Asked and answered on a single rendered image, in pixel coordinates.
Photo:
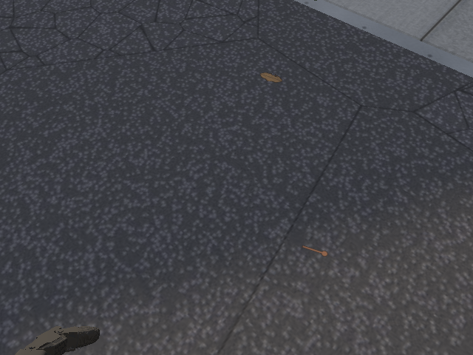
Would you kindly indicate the left robot hand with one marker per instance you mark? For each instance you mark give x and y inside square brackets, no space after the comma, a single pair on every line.
[57,341]

